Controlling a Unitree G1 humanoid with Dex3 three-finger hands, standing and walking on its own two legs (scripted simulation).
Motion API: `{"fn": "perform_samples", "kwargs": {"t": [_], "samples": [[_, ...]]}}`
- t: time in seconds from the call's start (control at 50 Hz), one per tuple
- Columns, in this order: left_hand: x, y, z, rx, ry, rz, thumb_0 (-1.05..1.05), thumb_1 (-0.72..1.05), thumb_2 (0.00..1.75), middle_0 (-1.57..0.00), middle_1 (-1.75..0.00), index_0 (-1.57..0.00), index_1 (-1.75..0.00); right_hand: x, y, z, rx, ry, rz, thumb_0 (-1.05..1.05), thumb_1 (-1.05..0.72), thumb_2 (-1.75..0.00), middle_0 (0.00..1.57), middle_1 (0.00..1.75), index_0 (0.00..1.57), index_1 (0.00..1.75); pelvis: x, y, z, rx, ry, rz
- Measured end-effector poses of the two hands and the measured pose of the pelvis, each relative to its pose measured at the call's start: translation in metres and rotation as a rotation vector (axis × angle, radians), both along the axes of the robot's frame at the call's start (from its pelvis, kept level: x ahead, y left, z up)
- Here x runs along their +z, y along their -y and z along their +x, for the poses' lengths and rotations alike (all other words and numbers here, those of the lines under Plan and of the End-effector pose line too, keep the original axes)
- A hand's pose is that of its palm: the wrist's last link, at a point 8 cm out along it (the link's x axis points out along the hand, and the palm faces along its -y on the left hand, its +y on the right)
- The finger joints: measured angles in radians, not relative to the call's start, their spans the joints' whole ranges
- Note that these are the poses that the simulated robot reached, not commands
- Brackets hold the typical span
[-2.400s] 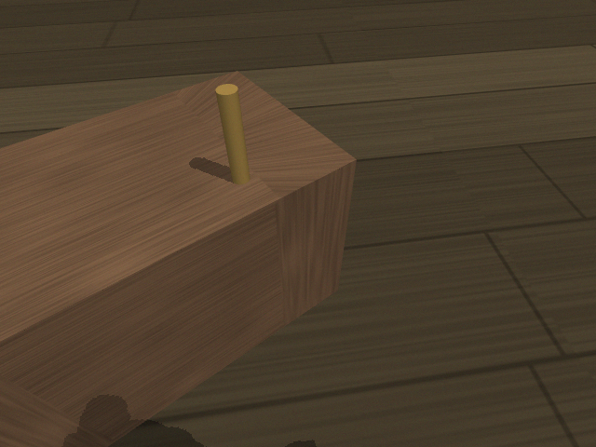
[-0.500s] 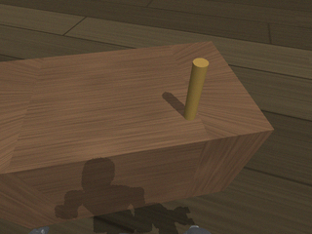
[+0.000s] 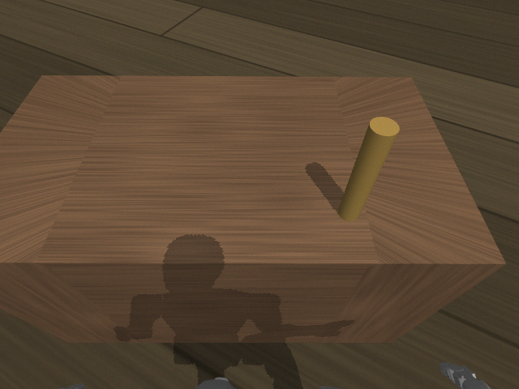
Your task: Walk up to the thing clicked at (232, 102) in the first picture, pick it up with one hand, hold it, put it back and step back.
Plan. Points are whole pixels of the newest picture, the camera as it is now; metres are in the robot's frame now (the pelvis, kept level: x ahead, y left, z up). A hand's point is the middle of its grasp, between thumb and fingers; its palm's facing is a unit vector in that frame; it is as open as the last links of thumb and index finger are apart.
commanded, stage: walk up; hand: right
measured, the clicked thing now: (363, 176) +0.47 -0.16 +0.02
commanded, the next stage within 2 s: stand in 1.62 s
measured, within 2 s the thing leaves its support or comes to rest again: neither
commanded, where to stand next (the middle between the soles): +0.04 +0.02 m, yaw +0 degrees
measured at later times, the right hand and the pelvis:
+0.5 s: hand out of the picture +0.08 -0.25 -0.13, palm faces -0.06 +0.93 -0.36, open 7.4 cm; pelvis -0.02 +0.01 +0.01, yaw +2 degrees
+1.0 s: hand out of the picture +0.11 -0.24 -0.11, palm faces -0.02 +0.93 -0.35, open 7.4 cm; pelvis +0.00 +0.01 +0.04, yaw +2 degrees
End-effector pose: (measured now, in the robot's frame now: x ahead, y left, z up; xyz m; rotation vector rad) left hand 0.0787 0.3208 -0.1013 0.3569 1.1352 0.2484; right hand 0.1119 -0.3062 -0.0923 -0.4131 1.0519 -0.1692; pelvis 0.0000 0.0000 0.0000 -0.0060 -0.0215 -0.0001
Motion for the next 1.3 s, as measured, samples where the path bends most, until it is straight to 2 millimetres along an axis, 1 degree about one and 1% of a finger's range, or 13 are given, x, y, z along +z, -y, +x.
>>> {"fn": "perform_samples", "kwargs": {"t": [0.06, 0.1, 0.18, 0.26, 0.32, 0.4, 0.5, 0.58, 0.66, 0.82, 0.94, 1.06, 1.3], "samples": [[0.004, 0.005, -0.006, -0.009, 0.014, 0.023, 0.0, 0.9, 0.9, -0.2, -0.3, -0.2, -0.3, -0.007, 0.001, 0.009, -0.001, 0.012, 0.028, 0.0, -0.9, -0.9, 0.21, 0.3, 0.21, 0.3, -0.002, 0.005, -0.003, 0.011, 0.011, -0.017], [0.008, 0.005, -0.012, -0.014, 0.013, 0.031, 0.0, 0.9, 0.9, -0.2, -0.3, -0.2, -0.3, -0.009, -0.001, 0.012, -0.001, 0.01, 0.038, 0.0, -0.9, -0.9, 0.21, 0.3, 0.21, 0.3, -0.001, 0.005, -0.005, 0.019, 0.014, -0.004], [0.015, -0.003, -0.025, -0.015, 0.0, 0.048, 0.0, 0.9, 0.9, -0.2, -0.3, -0.2, -0.3, -0.006, -0.004, 0.012, 0.004, 0.004, 0.046, 0.0, -0.9, -0.9, 0.21, 0.3, 0.21, 0.3, 0.004, -0.002, -0.01, 0.035, 0.012, 0.013], [0.009, -0.02, -0.032, 0.0, -0.018, 0.047, 0.0, 0.9, 0.9, -0.2, -0.3, -0.2, -0.3, -0.007, -0.009, 0.0, 0.004, -0.016, 0.023, 0.0, -0.9, -0.9, 0.21, 0.3, 0.21, 0.3, 0.001, -0.013, -0.014, 0.043, 0.013, 0.036], [0.007, -0.024, -0.036, 0.026, -0.039, 0.037, 0.0, 0.9, 0.9, -0.2, -0.3, -0.2, -0.3, -0.006, -0.013, -0.017, -0.005, -0.05, 0.02, 0.0, -0.9, -0.9, 0.21, 0.3, 0.21, 0.3, 0.003, -0.016, -0.015, 0.043, 0.014, 0.022], [0.004, -0.021, -0.042, 0.04, -0.045, 0.024, 0.0, 0.9, 0.9, -0.2, -0.3, -0.2, -0.3, -0.007, -0.014, -0.032, -0.024, -0.088, 0.023, 0.0, -0.9, -0.9, 0.21, 0.3, 0.21, 0.3, 0.006, -0.012, -0.016, 0.039, 0.021, 0.006], [0.004, -0.009, -0.049, 0.028, -0.087, -0.014, 0.0, 0.9, 0.9, -0.2, -0.3, -0.2, -0.3, -0.005, -0.016, -0.041, -0.053, -0.115, 0.044, 0.0, -0.9, -0.9, 0.21, 0.3, 0.21, 0.3, 0.014, -0.011, -0.016, 0.04, 0.024, 0.004], [0.006, 0.0, -0.045, 0.026, -0.098, -0.047, 0.0, 0.9, 0.9, -0.2, -0.3, -0.2, -0.3, -0.001, -0.019, -0.043, -0.056, -0.139, 0.054, 0.0, -0.9, -0.9, 0.21, 0.3, 0.21, 0.3, 0.021, -0.012, -0.012, 0.038, 0.015, -0.002], [0.008, 0.006, -0.034, 0.03, -0.086, -0.067, 0.0, 0.9, 0.9, -0.2, -0.3, -0.2, -0.3, 0.003, -0.021, -0.039, -0.056, -0.151, 0.055, 0.0, -0.9, -0.9, 0.21, 0.3, 0.21, 0.3, 0.026, -0.012, -0.007, 0.039, 0.013, 0.0], [0.015, 0.009, -0.007, 0.029, -0.048, -0.073, 0.0, 0.9, 0.9, -0.2, -0.3, -0.2, -0.3, 0.012, -0.02, -0.021, -0.068, -0.119, 0.051, 0.0, -0.9, -0.9, 0.21, 0.3, 0.21, 0.3, 0.033, -0.011, -0.002, 0.035, 0.017, 0.002], [0.02, 0.008, 0.005, 0.02, -0.035, -0.067, 0.0, 0.9, 0.9, -0.2, -0.3, -0.2, -0.3, 0.017, -0.019, -0.01, -0.076, -0.091, 0.052, 0.0, -0.9, -0.9, 0.21, 0.3, 0.21, 0.3, 0.036, -0.011, 0.0, 0.029, 0.018, 0.003], [0.022, 0.008, 0.007, 0.018, -0.045, -0.062, 0.0, 0.9, 0.9, -0.2, -0.3, -0.2, -0.3, 0.017, -0.018, -0.011, -0.084, -0.095, 0.057, 0.0, -0.9, -0.9, 0.21, 0.3, 0.21, 0.3, 0.037, -0.011, 0.002, 0.024, 0.017, 0.005], [0.02, 0.01, -0.006, 0.03, -0.091, -0.06, 0.0, 0.9, 0.9, -0.2, -0.3, -0.2, -0.3, 0.012, -0.019, -0.028, -0.109, -0.142, 0.068, 0.0, -0.9, -0.9, 0.21, 0.3, 0.21, 0.3, 0.038, -0.01, 0.004, 0.017, 0.02, 0.007]]}}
